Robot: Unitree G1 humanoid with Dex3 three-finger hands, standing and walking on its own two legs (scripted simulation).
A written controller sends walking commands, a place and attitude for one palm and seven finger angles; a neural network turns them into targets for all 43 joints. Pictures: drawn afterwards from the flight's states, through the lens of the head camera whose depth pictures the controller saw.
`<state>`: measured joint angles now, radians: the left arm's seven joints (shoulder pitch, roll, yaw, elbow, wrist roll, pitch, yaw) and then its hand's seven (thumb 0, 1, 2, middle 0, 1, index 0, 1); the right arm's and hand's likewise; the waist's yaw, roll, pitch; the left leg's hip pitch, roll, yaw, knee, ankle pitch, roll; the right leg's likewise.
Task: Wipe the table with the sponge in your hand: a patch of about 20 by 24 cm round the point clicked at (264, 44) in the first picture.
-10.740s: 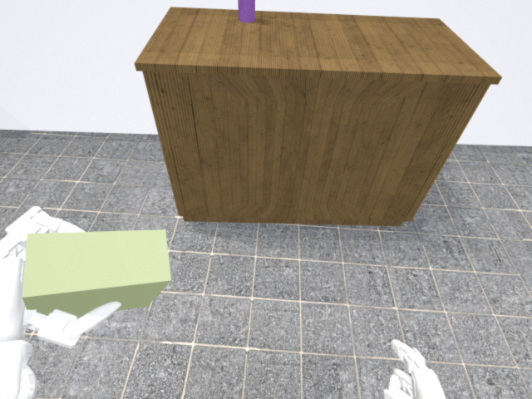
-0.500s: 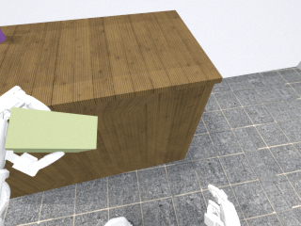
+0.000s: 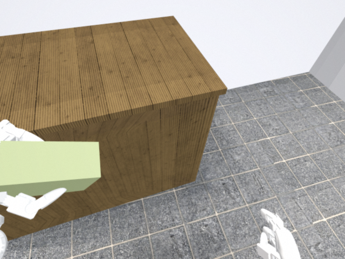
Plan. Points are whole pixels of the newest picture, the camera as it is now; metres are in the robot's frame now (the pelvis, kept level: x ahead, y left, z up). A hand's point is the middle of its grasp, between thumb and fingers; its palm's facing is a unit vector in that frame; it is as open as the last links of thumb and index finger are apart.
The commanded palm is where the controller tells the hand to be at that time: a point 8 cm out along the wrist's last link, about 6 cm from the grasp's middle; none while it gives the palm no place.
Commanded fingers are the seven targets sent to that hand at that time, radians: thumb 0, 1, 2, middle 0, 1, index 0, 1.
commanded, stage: look again from close up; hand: left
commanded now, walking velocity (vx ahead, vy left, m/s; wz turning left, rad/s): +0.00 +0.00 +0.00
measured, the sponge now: (65, 169) +0.24 +0.21 +0.13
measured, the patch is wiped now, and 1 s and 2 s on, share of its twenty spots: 0.00 0.00 0.00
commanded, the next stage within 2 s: shuffle to correct the standing spot in 0.36 s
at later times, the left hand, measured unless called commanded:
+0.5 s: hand (10, 176) +0.21 +0.27 +0.16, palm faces +0.37 -0.85 -0.36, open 10.5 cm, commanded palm +0.15 +0.31 +0.17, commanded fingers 0.00 0.10 1.30 -1.20 -1.60 -1.20 -1.60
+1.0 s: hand out of the picture +0.24 +0.33 +0.15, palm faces +0.37 -0.84 -0.40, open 10.5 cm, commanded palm +0.19 +0.37 +0.17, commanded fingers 0.00 0.10 1.30 -1.20 -1.60 -1.20 -1.60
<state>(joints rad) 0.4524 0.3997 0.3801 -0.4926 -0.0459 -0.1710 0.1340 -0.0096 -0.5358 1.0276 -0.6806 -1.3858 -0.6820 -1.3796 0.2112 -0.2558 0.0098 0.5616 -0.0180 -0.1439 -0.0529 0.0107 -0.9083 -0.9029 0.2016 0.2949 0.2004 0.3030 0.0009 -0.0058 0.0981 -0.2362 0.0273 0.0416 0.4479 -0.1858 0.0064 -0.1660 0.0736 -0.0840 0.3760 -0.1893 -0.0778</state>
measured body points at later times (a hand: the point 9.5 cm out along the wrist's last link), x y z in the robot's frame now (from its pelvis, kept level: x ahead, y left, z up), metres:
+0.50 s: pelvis -0.01 +0.03 +0.00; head +0.02 +0.05 +0.45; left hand +0.18 +0.32 +0.18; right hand +0.17 -0.19 -0.07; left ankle +0.03 +0.11 -0.74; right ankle +0.01 -0.07 -0.74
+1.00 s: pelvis +0.02 +0.09 -0.02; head +0.06 +0.10 +0.43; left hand +0.22 +0.37 +0.18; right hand +0.20 -0.14 -0.10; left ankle +0.04 +0.14 -0.73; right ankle +0.01 -0.07 -0.74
